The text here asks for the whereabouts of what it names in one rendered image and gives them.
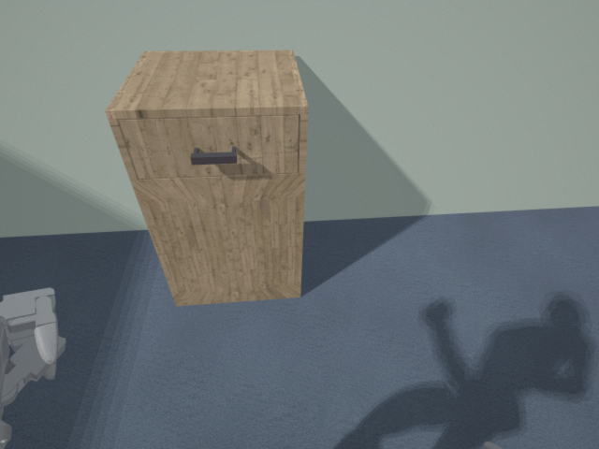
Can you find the left robot hand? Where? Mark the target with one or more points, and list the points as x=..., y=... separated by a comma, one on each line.
x=28, y=323

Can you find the cabinet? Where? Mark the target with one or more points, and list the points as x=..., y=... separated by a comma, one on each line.
x=229, y=238

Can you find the drawer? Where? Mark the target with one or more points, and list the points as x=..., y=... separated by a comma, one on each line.
x=162, y=147

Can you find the handle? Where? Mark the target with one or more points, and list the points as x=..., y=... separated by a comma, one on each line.
x=212, y=158

